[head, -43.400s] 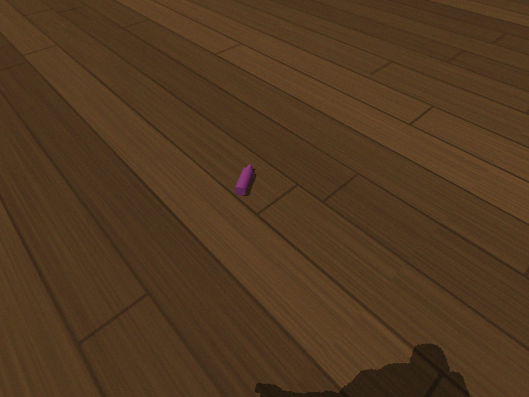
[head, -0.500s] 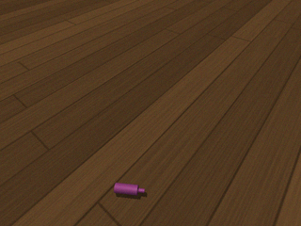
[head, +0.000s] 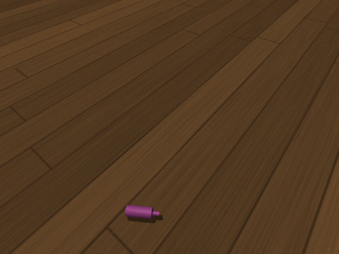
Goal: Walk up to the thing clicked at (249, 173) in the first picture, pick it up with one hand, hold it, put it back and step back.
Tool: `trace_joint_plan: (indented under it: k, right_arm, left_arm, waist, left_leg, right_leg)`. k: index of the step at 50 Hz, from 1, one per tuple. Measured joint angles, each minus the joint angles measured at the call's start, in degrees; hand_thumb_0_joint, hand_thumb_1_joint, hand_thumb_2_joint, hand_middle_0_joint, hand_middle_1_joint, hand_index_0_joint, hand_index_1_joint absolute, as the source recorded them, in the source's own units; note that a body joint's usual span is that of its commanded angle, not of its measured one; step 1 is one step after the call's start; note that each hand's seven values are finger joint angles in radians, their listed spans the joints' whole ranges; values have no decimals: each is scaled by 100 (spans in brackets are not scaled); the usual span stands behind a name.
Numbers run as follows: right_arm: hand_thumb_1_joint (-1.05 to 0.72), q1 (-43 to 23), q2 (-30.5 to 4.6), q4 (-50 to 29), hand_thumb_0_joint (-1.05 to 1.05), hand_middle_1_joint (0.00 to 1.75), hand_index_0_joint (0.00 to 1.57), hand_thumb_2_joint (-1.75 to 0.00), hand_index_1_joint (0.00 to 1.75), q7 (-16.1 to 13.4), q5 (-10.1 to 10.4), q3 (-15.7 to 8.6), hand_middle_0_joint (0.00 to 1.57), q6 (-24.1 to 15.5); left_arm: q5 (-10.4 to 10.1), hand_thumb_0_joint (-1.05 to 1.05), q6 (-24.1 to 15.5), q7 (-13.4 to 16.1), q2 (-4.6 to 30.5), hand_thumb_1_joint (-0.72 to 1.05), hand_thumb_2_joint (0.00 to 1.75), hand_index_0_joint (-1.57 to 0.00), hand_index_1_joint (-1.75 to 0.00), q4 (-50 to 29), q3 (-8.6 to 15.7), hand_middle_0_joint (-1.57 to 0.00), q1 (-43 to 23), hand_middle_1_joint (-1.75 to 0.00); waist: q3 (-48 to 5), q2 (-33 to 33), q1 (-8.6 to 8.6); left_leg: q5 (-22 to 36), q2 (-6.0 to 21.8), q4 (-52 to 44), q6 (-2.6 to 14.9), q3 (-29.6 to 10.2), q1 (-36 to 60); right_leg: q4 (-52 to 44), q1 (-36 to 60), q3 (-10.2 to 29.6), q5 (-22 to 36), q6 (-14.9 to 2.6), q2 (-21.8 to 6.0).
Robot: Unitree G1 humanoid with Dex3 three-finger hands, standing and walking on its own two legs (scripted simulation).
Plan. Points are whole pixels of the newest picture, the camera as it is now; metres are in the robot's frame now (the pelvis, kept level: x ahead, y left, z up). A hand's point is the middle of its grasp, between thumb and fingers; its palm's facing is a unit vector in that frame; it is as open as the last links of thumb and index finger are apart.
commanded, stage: stand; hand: left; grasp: from above
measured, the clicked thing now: (143, 212) +0.47 +0.21 -0.75
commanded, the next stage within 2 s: step back in 1.26 s
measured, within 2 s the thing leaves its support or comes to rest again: neither
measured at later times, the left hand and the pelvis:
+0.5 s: hand out of the picture +0.07 +0.24 -0.16, palm faces +0.02 -0.94 -0.34, open 7.4 cm; pelvis +0.00 +0.00 +0.00, yaw +0 degrees
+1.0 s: hand out of the picture +0.08 +0.24 -0.15, palm faces +0.01 -0.94 -0.34, open 7.4 cm; pelvis +0.01 -0.01 +0.00, yaw +0 degrees
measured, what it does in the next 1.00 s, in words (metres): stands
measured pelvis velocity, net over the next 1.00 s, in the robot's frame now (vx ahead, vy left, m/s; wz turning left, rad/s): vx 0.01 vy -0.01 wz -0.01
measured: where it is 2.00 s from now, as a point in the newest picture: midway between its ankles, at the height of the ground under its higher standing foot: outside the picture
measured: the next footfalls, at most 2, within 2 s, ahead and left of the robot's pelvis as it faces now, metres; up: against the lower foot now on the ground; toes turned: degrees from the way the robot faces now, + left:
right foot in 1.96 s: -0.08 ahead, -0.06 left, +0.00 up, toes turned -1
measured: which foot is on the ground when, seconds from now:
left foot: down 0.00-1.00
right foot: down 0.00-1.00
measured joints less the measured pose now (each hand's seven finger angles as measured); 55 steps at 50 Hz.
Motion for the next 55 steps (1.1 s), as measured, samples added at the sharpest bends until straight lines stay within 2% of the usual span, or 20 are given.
trace_joint_plan:
  k: [55]
  right_arm:
    - [-90,-139,-116,-20,1,30,20,-90,30,57,31,90,21,-44]
  left_arm:
    - [-47,0,-35,-96,129,90,89,-20,-30,-70,-51,-20,-104,-30]
  waist:
    - [-89,-28,-25]
  left_leg:
    - [37,45,-188,-47,23,80]
  right_leg:
    - [-80,18,17,-10,-44,40]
